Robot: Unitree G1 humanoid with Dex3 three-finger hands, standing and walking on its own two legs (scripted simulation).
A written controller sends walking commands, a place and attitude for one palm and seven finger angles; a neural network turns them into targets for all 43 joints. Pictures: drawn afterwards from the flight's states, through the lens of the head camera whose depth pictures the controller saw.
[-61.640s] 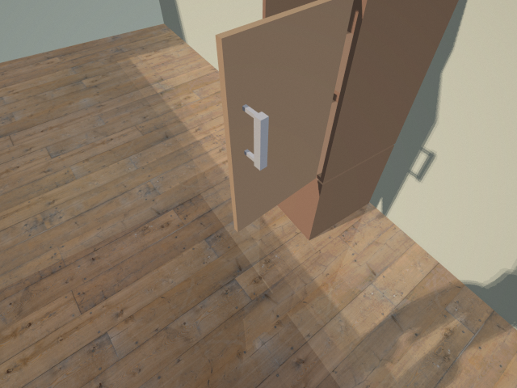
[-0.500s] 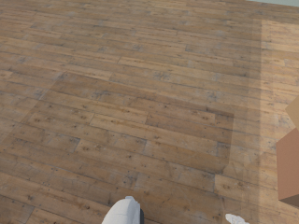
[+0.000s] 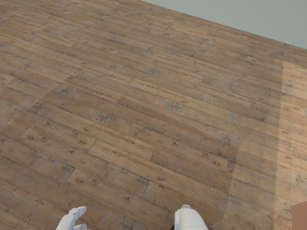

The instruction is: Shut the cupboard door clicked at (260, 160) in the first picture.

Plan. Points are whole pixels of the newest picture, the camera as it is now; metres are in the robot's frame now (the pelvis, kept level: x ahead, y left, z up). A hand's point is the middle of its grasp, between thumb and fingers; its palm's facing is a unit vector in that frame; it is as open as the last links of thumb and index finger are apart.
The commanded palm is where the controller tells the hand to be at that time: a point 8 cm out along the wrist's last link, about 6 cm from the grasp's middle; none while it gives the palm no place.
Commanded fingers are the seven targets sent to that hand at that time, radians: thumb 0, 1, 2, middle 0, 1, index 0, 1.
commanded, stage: walk to a spot facing it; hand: left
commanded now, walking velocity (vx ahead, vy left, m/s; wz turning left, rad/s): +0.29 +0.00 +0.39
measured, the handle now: out of the picture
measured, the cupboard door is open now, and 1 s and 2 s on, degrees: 25 25 25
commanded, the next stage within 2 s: turn to face it in 0.10 s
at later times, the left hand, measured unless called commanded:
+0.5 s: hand (98, 218) +0.18 +0.16 -0.17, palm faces +0.10 -0.97 -0.23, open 7.2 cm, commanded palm none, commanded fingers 0.00 0.90 0.90 -0.20 -0.30 -0.20 -0.30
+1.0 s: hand (88, 161) +0.36 +0.23 -0.17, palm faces -0.18 -0.96 -0.21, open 7.4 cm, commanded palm none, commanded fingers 0.00 0.90 0.90 -0.20 -0.30 -0.20 -0.30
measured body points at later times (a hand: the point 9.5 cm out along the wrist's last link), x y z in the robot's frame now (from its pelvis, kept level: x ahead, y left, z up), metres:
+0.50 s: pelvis +0.19 -0.03 +0.00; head +0.24 -0.03 +0.45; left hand +0.17 +0.21 -0.15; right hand +0.30 -0.26 -0.15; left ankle +0.22 +0.13 -0.69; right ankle +0.19 -0.11 -0.74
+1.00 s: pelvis +0.23 +0.03 +0.00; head +0.27 +0.06 +0.45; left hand +0.37 +0.28 -0.15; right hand +0.24 -0.23 -0.12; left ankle +0.25 +0.09 -0.74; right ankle +0.15 -0.14 -0.64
